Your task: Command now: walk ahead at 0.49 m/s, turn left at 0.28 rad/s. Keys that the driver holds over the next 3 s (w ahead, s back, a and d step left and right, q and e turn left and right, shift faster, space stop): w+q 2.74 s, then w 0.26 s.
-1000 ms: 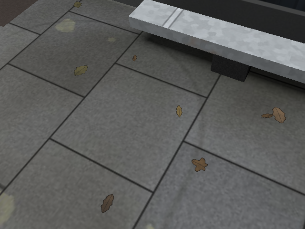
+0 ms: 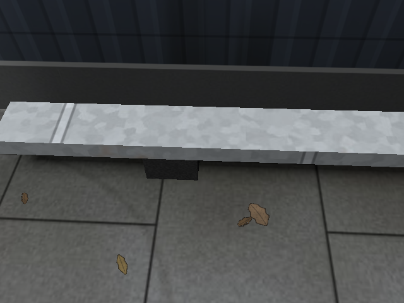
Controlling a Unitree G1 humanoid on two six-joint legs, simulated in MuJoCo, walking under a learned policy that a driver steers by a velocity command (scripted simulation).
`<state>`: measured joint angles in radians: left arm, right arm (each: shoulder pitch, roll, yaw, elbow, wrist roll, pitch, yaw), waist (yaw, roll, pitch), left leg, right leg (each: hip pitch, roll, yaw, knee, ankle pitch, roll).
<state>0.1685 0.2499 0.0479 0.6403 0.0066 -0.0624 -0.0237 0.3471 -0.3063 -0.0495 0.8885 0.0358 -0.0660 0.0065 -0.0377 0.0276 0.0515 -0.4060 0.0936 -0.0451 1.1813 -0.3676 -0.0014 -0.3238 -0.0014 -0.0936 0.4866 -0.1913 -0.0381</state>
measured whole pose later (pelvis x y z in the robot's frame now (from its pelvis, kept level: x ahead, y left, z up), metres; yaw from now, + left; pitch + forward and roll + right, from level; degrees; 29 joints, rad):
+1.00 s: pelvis +0.55 +0.12 +0.00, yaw +35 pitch +1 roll +0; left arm 0.16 0.29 0.04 0.74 0.01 -0.11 0.01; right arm 0.29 -0.32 -0.06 0.77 0.02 -0.04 -0.01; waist -0.02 0.04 0.03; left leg -0.37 -0.05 -0.10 1.14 -0.42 0.03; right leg -0.30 0.00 -0.04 0.45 -0.17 -0.01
